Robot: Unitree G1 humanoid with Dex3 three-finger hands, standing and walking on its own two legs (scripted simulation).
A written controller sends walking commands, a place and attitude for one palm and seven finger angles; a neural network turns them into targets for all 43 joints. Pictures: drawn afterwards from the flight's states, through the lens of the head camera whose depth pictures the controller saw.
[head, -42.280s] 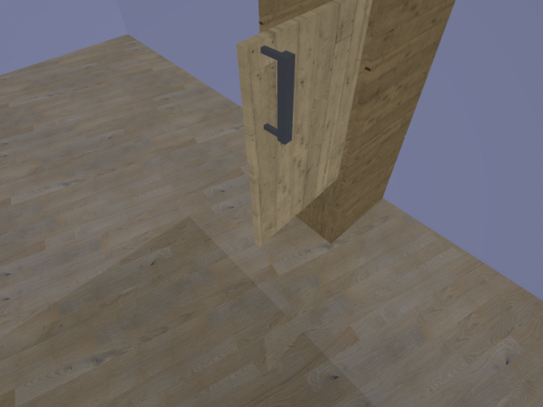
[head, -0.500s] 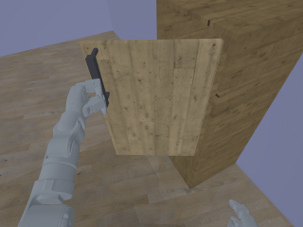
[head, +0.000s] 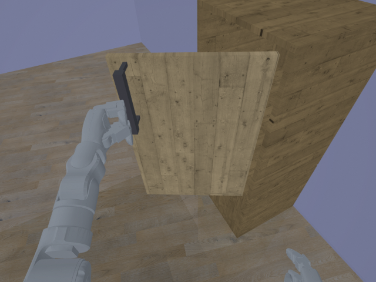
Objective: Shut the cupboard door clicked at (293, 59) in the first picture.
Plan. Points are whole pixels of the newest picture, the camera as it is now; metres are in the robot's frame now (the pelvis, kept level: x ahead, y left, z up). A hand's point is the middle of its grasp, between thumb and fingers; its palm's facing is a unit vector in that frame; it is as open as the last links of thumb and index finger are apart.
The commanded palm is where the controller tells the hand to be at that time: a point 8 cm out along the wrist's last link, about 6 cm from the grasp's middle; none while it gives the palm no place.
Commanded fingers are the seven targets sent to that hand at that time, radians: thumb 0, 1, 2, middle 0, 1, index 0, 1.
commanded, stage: push the door shut along its arc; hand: left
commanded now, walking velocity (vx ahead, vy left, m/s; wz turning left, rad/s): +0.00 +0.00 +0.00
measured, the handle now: (129, 100) +0.49 +0.18 +0.15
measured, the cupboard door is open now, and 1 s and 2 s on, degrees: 60 47 34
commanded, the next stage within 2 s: pull the fist back off the door in 1.86 s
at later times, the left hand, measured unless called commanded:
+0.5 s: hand (137, 111) +0.44 +0.15 +0.16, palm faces -0.09 -0.99 -0.04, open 3.1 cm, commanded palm +0.43 +0.19 +0.15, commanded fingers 0.00 0.90 0.90 -1.30 -1.50 -1.30 -1.50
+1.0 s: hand (156, 95) +0.50 +0.11 +0.16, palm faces -0.22 -0.97 -0.01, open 3.1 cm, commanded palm +0.50 +0.17 +0.15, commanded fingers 0.00 0.90 0.90 -1.30 -1.50 -1.30 -1.50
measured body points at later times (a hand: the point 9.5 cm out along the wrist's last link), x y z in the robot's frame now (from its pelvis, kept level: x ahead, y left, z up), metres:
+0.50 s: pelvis -0.01 +0.01 -0.01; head +0.02 -0.01 +0.44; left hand +0.44 +0.20 +0.16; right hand +0.07 -0.26 -0.12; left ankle +0.00 +0.13 -0.74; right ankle +0.00 -0.11 -0.74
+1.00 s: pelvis -0.01 +0.01 -0.01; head +0.06 +0.00 +0.43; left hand +0.51 +0.17 +0.16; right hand +0.00 -0.27 -0.13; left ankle +0.00 +0.13 -0.74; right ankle +0.00 -0.11 -0.74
